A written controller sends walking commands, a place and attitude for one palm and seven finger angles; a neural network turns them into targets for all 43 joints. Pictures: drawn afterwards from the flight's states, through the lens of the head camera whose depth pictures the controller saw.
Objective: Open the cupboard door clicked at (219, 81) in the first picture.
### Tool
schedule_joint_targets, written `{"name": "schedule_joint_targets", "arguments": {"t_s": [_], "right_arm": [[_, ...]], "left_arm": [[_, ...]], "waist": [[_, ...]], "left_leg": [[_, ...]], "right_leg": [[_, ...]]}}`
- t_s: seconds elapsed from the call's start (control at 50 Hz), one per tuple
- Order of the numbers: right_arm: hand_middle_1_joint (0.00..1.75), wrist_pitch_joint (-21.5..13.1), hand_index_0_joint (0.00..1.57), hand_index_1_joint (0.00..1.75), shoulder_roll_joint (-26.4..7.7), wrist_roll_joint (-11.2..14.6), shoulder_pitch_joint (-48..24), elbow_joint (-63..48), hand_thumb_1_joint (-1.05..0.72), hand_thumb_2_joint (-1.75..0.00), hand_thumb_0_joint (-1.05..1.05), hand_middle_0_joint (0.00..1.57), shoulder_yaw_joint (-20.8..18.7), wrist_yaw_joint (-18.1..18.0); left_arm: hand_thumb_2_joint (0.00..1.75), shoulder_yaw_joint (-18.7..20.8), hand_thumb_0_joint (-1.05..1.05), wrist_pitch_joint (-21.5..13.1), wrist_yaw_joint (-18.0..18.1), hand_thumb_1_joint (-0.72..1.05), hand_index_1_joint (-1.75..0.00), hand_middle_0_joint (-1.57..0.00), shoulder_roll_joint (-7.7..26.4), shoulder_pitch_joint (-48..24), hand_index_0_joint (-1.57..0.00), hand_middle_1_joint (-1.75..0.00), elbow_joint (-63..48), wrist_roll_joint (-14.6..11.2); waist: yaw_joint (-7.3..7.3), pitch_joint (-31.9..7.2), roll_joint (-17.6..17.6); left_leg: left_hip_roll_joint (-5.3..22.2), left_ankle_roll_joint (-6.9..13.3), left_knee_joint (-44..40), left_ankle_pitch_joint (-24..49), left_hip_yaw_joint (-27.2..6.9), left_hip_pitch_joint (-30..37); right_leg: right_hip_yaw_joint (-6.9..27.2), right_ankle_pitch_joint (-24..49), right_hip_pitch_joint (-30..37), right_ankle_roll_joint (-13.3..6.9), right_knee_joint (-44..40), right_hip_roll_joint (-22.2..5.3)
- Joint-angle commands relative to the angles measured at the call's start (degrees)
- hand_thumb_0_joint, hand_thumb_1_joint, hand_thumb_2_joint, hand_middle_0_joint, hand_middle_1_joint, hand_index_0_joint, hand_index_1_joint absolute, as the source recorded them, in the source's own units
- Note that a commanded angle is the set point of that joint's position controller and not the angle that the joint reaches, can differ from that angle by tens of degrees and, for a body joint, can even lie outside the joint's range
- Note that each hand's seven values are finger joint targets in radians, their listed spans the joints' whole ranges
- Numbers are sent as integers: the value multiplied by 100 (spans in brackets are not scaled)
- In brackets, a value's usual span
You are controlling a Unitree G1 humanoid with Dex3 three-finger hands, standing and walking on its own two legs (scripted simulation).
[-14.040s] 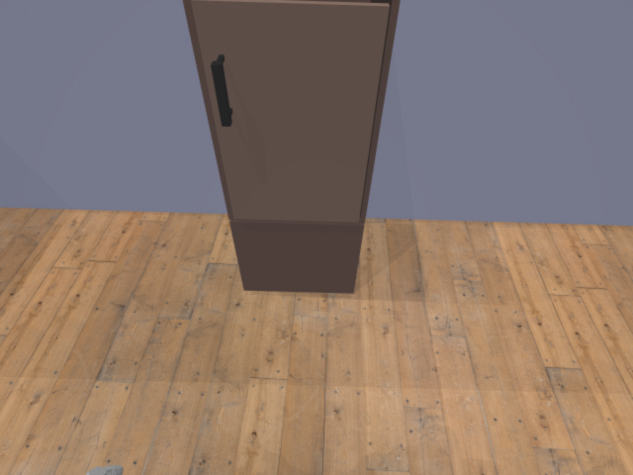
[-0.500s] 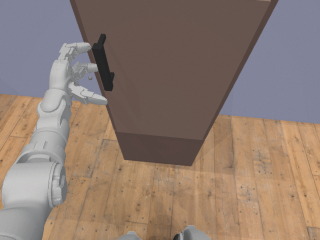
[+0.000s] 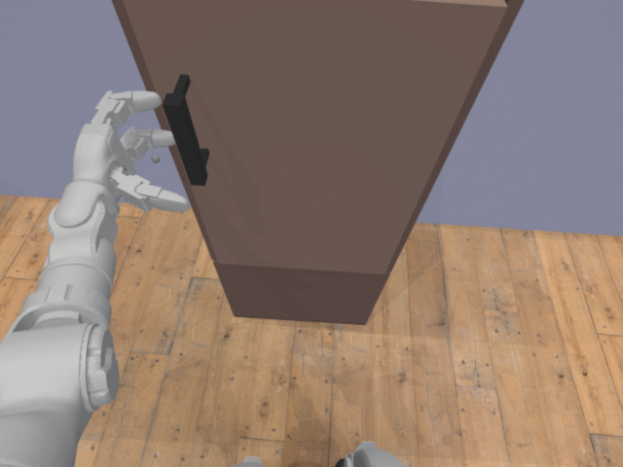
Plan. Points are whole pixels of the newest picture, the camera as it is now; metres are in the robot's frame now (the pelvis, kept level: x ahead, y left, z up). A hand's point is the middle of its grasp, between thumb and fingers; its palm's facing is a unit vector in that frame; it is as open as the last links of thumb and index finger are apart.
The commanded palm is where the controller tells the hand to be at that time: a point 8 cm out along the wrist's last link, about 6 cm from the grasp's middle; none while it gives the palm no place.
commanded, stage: move the hooked fingers beside the handle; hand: left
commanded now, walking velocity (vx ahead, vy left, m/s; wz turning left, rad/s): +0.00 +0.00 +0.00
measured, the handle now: (191, 133) +0.51 +0.16 +0.11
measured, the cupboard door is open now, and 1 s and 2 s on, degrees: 0 0 0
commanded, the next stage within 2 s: slide the fingers in behind the handle in 1.50 s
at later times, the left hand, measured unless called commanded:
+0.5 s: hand (149, 158) +0.47 +0.20 +0.11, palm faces -0.07 -1.00 -0.01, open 14.2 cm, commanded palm +0.45 +0.25 +0.11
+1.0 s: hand (140, 157) +0.47 +0.21 +0.11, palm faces -0.08 -1.00 +0.00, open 14.0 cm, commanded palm +0.45 +0.27 +0.11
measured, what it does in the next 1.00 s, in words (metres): stands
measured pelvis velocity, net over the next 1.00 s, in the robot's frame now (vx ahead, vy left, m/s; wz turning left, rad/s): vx -0.01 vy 0.00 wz -0.03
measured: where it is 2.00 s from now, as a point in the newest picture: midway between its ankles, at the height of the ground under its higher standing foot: outside the picture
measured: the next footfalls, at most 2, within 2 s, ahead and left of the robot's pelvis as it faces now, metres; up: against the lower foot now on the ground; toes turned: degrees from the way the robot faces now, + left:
none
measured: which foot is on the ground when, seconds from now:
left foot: down 0.00-1.00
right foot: down 0.00-1.00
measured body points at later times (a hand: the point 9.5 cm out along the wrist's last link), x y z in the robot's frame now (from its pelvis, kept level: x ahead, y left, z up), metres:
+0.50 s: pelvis +0.00 +0.00 +0.00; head +0.09 +0.01 +0.44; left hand +0.47 +0.25 +0.11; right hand +0.04 -0.27 -0.11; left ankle -0.03 +0.10 -0.70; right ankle +0.02 -0.11 -0.70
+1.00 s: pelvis -0.01 +0.00 +0.00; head +0.09 +0.01 +0.44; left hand +0.47 +0.27 +0.11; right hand +0.02 -0.27 -0.11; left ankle -0.03 +0.10 -0.70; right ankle +0.02 -0.11 -0.70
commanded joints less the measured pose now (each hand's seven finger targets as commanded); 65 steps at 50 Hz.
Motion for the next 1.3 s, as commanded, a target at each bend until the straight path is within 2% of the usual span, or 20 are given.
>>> {"name": "schedule_joint_targets", "arguments": {"t_s": [0.0, 0.1, 0.14, 0.2, 0.24, 0.3, 0.36, 0.4, 0.44, 0.52, 0.6, 0.64, 0.66, 0.74, 0.9, 0.96, 1.02, 1.14, 1.2, 1.28], "right_arm": [[30, -103, 20, 30, -961, -6, 654, -417, -90, -90, 0, 20, -297, -81], [30, -77, 20, 30, -941, 2, 616, -516, -90, -90, 0, 20, -297, -107], [30, -69, 20, 30, -952, 4, 641, -519, -90, -90, 0, 20, -289, -128], [30, -52, 20, 30, -947, 2, 619, -542, -90, -90, 0, 20, -291, -127], [30, -35, 20, 30, -974, 0, 639, -587, -90, -90, 0, 20, -300, -138], [30, -4, 20, 30, -951, 15, 600, -602, -90, -90, 0, 20, -285, -139], [30, 16, 20, 30, -982, 11, 609, -611, -90, -90, 0, 20, -290, -183], [30, 12, 20, 30, -964, 17, 595, -628, -90, -90, 0, 20, -269, -185], [30, 19, 20, 30, -994, 17, 615, -652, -90, -90, 0, 20, -265, -203], [30, 22, 20, 30, -989, 16, 645, -653, -90, -90, 0, 20, -293, -188], [30, 52, 20, 30, -1022, 24, 658, -670, -90, -90, 0, 20, -261, -207], [30, 50, 20, 30, -1039, 20, 652, -755, -90, -90, 0, 20, -265, -216], [30, 49, 20, 30, -1008, 21, 631, -742, -90, -90, 0, 20, -256, -208], [30, 36, 20, 30, -1023, 39, 655, -718, -90, -90, 0, 20, -259, -238], [30, -7, 20, 30, -1079, 27, 715, -640, -90, -90, 0, 20, -246, -260], [30, -13, 20, 30, -1089, 6, 782, -655, -90, -90, 0, 20, -256, -253], [30, 1, 20, 30, -1078, 11, 784, -645, -90, -90, 0, 20, -241, -235], [30, 42, 20, 30, -1077, 1, 827, -775, -90, -90, 0, 20, -272, -194], [30, 78, 20, 30, -1077, 29, 788, -803, -90, -90, 0, 20, -275, -182], [30, 100, 20, 30, -1065, 32, 757, -820, -90, -90, 0, 20, -293, -179]], "left_arm": [[30, 38, 0, -350, -350, -50, -120, -30, 970, -2586, -30, -120, -1237, 45], [30, 154, 0, -365, -434, -50, -120, -30, 1094, -2447, -30, -120, -1450, 14], [30, 201, 0, -371, -449, -50, -120, -30, 1168, -2502, -30, -120, -1442, -33], [30, 220, 0, -356, -464, -50, -120, -30, 1185, -2486, -30, -120, -1503, -17], [30, 496, 0, -389, -457, -50, -120, -30, 1499, -2268, -30, -120, -1553, -34], [30, 462, 0, -344, -511, -50, -120, -30, 1439, -2163, -30, -120, -1423, -40], [30, 706, 0, -355, -509, -50, -120, -30, 1781, -2261, -30, -120, -1416, -15], [30, 559, 0, -332, -546, -50, -120, -30, 1624, -2250, -30, -120, -1362, -19], [30, 743, 0, -359, -539, -50, -120, -30, 1852, -2186, -30, -120, -1296, -30], [30, 740, 0, -365, -580, -50, -120, -30, 1817, -2144, -30, -120, -1365, -47], [30, 848, 0, -276, -617, -50, -120, -30, 2054, -2221, -30, -120, -1092, -2], [30, 1070, 0, -347, -606, -50, -120, -30, 2334, -2128, -30, -120, -1254, 8], [30, 954, 0, -358, -638, -50, -120, -30, 2200, -2146, -30, -120, -1249, 8], [30, 803, 0, -384, -752, -50, -120, -30, 2052, -2337, -30, -120, -1191, -74], [30, 721, 0, -278, -755, -50, -120, -30, 2122, -2664, -30, -120, -966, 8], [30, 1001, 0, -356, -736, -50, -120, -30, 2451, -2694, -30, -120, -1121, 4], [30, 904, 0, -304, -745, -50, -120, -30, 2354, -2600, -30, -120, -913, 60], [30, 1096, 0, -306, -799, -50, -120, -30, 2481, -2244, -30, -120, -1199, -17], [30, 1085, 0, -239, -876, -50, -120, -30, 2412, -1983, -30, -120, -1104, -76], [30, 1021, 0, -253, -909, -50, -120, -30, 2316, -1943, -30, -120, -1337, -106]], "waist": [[-280, -2251, 272], [-199, -2389, 599], [-236, -2278, 366], [-218, -2310, 450], [-119, -2455, 434], [-131, -2266, 360], [-125, -2283, 400], [-163, -2212, 452], [-110, -2171, 400], [-121, -2365, 358], [-164, -2062, 281], [-43, -2294, 410], [-88, -2353, 566], [-220, -2116, 294], [-321, -2074, 484], [-232, -2528, 548], [-251, -2263, 572], [-114, -2581, 648], [-126, -2313, 395], [-127, -2268, 546]], "left_leg": [[35, -77, -550, 2573, -222, 1179], [46, -105, -550, 2896, -185, 1338], [50, -88, -563, 2896, -200, 1218], [62, -105, -585, 2880, -187, 1274], [51, -90, -570, 3036, -169, 1274], [53, -76, -607, 2844, -118, 1113], [47, -61, -625, 2722, -108, 1029], [46, -72, -645, 2642, -107, 1048], [35, -59, -641, 2635, -114, 948], [63, -80, -625, 2767, -112, 1117], [41, -37, -664, 2353, -69, 729], [17, -39, -648, 2450, -70, 771], [22, -54, -637, 2491, -55, 865], [39, -14, -631, 2276, -71, 762], [43, -25, -619, 1843, -114, 680], [38, -42, -553, 2170, -122, 808], [56, -58, -553, 2161, -122, 719], [60, -72, -532, 2667, -97, 886], [69, -41, -572, 2553, -41, 701], [85, -72, -592, 2697, -79, 912]], "right_leg": [[265, 2018, 1348, -61, -274, 178], [286, 2184, 1400, -60, -251, 163], [264, 2207, 1474, -62, -248, 178], [279, 2197, 1454, -45, -264, 176], [299, 2334, 1642, -67, -245, 184], [321, 2332, 1681, -46, -289, 176], [340, 2303, 1725, -48, -276, 166], [331, 2195, 1634, -44, -304, 164], [337, 2179, 1703, -68, -288, 168], [342, 2265, 1699, -36, -298, 177], [368, 2133, 1727, -32, -313, 162], [387, 2164, 1865, -64, -264, 167], [402, 2198, 1821, -49, -279, 163], [386, 2053, 1706, -41, -331, 183], [399, 1582, 1367, -31, -351, 167], [423, 1871, 1613, -42, -266, 183], [373, 1813, 1473, -40, -260, 188], [365, 2180, 1718, -71, -202, 220], [382, 2262, 1789, -32, -270, 219], [348, 2184, 1615, -47, -284, 226]]}}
